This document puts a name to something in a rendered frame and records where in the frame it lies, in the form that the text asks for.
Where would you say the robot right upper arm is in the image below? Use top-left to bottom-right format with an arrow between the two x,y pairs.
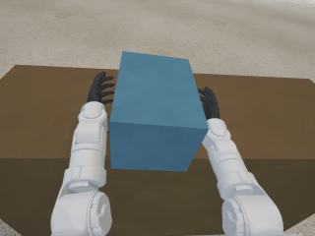
221,195 -> 304,236

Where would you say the left robot forearm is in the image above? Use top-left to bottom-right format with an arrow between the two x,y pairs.
50,101 -> 108,231

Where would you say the robot left upper arm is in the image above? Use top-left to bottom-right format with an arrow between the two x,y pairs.
51,191 -> 112,236

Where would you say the right robot forearm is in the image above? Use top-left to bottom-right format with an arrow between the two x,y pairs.
202,118 -> 284,230

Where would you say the right robot hand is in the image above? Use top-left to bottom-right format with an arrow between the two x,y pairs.
197,87 -> 221,120

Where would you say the carton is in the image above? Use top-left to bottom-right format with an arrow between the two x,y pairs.
109,51 -> 210,172

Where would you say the pedestal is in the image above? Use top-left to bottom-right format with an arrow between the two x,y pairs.
0,64 -> 315,236

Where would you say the left robot hand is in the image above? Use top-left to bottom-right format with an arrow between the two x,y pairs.
87,71 -> 115,105

